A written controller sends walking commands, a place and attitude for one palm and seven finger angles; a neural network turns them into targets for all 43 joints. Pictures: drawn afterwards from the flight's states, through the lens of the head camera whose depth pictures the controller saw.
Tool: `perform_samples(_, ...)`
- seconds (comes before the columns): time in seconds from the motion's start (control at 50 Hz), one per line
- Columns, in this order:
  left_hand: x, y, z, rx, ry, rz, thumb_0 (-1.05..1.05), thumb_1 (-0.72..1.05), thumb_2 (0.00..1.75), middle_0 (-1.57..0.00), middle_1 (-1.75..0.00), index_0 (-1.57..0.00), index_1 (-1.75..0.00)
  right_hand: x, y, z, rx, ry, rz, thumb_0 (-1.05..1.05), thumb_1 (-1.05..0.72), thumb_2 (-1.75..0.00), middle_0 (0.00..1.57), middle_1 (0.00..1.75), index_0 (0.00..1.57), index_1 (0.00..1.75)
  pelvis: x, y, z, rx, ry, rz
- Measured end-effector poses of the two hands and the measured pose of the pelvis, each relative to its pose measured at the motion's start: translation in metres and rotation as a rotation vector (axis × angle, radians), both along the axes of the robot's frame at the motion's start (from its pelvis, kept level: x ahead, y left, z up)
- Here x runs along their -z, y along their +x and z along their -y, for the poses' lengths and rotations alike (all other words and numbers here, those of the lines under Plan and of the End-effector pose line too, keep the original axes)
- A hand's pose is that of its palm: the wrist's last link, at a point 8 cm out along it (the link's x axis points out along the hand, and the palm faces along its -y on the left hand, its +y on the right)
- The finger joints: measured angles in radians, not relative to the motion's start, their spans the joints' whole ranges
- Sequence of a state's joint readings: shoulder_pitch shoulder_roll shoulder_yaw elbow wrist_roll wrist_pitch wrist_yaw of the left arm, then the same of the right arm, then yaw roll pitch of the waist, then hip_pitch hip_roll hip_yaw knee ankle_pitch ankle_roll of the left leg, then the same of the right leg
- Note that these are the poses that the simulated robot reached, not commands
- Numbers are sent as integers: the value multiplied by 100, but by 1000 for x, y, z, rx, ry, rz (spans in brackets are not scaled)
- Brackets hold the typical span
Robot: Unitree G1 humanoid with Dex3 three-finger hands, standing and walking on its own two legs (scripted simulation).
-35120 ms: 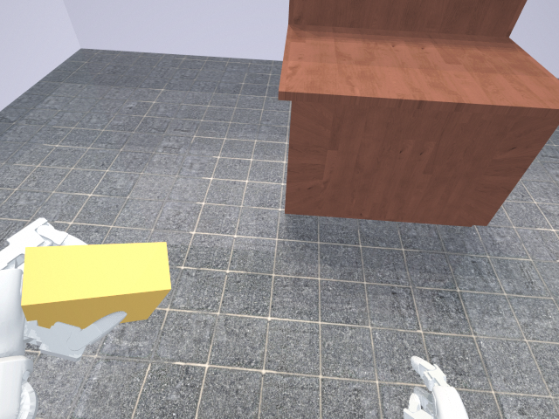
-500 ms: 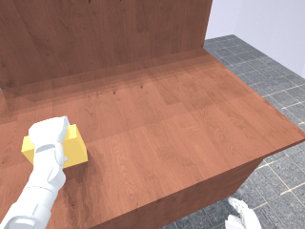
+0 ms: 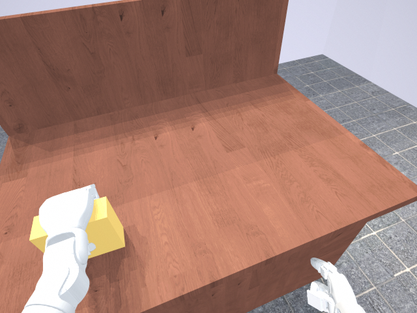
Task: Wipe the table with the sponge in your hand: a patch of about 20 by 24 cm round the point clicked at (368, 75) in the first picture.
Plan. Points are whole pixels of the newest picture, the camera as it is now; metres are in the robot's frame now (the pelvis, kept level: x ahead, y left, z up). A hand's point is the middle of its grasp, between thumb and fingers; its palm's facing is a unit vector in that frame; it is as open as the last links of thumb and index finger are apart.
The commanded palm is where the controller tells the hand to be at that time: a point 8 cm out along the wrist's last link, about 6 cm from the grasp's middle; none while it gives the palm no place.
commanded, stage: wipe back along the first lane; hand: left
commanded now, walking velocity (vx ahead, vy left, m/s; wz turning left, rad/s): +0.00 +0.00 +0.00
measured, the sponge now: (86, 237) +0.25 +0.30 -0.01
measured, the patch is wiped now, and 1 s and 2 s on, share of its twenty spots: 0.95 0.95 0.95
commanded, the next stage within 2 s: lift the sponge slowly off the table in 0.50 s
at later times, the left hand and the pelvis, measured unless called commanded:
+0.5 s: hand (79, 248) +0.21 +0.27 +0.04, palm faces +0.01 -0.09 -1.00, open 9.6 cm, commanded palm +0.17 +0.26 +0.07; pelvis -0.01 -0.01 +0.00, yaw -1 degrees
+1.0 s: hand (80, 254) +0.20 +0.26 +0.04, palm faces +0.01 -0.13 -0.99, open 9.6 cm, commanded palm +0.16 +0.25 +0.10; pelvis -0.02 -0.01 +0.00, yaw -1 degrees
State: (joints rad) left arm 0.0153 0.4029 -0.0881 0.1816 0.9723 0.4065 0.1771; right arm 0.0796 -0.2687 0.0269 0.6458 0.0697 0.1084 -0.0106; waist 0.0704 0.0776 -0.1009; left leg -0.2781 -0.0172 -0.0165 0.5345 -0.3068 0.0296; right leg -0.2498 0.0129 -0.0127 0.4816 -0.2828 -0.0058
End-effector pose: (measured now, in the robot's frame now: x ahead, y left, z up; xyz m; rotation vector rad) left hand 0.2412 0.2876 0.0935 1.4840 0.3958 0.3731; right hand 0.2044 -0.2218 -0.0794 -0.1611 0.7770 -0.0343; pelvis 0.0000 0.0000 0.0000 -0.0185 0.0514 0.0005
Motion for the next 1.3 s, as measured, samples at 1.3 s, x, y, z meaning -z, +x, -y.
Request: perform_samples(1.3,-12,-74,43,38,-124,28,-1,-50,109,-75,-141,-80,-140,-14,1,-3,-47,9,74,2,-91,-90,20,30,18,30,-4,-17,12,18,8,110)
